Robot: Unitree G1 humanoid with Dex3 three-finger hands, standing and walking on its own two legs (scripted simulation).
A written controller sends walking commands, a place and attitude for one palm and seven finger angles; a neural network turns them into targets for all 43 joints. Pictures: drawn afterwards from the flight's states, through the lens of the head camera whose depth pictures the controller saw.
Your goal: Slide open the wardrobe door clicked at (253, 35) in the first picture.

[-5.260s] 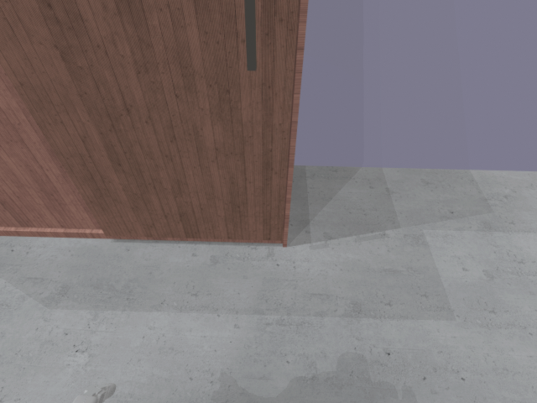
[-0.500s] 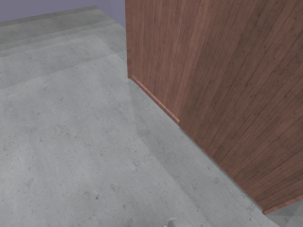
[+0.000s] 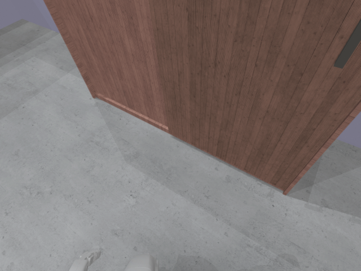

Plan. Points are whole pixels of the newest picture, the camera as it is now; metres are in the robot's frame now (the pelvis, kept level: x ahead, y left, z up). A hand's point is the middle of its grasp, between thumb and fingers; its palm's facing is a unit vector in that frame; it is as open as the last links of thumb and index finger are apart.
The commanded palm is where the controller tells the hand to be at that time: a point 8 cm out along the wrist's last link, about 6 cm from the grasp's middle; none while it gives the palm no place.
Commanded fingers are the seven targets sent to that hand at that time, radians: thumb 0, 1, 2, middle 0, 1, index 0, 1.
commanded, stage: turn to face it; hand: right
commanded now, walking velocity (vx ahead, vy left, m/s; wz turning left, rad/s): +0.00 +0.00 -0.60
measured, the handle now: out of the picture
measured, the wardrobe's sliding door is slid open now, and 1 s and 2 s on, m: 0.00 0.00 0.00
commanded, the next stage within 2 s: take the last steps up to it in 0.80 s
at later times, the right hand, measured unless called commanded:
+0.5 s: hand out of the picture +0.03 -0.17 -0.14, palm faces +0.30 +0.91 -0.28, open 7.4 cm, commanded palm none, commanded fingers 0.00 -0.90 -0.90 0.20 0.30 0.20 0.30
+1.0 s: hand out of the picture -0.11 -0.21 -0.17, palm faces +0.49 +0.84 -0.23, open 7.4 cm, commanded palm none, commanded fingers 0.00 -0.90 -0.90 0.20 0.30 0.20 0.30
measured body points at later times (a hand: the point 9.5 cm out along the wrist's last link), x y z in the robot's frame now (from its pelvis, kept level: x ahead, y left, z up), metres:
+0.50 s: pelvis -0.01 +0.04 +0.00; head +0.02 +0.06 +0.45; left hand +0.11 +0.29 -0.15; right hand +0.01 -0.22 -0.12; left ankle +0.02 +0.15 -0.74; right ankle -0.06 -0.09 -0.66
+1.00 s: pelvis -0.06 +0.00 +0.01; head -0.06 -0.03 +0.46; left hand +0.13 +0.16 -0.13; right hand -0.14 -0.25 -0.15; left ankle +0.00 +0.14 -0.68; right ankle -0.08 -0.09 -0.74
